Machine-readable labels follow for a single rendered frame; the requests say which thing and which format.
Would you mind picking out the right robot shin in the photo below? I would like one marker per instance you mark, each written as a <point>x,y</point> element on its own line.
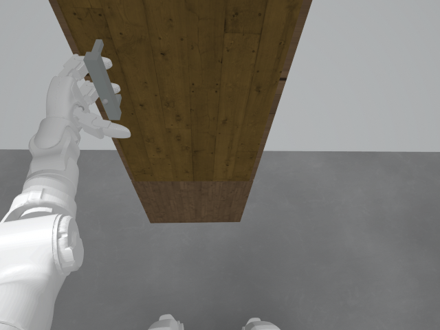
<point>253,319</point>

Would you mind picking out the robot shin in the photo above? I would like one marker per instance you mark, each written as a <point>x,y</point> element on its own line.
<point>166,316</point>
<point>253,319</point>

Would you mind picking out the left robot shin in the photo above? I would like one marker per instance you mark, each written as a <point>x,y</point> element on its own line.
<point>166,316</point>

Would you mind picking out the left robot hand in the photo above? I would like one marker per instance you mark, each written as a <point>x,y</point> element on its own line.
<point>64,98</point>

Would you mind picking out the robot left forearm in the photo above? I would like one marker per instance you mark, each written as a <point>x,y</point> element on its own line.
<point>51,183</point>

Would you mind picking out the handle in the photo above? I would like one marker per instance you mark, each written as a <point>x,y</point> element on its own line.
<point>101,81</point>

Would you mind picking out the left robot upper arm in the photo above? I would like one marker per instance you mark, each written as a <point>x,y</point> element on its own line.
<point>36,255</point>

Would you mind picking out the cupboard door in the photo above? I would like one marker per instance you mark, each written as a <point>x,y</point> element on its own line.
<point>197,79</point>

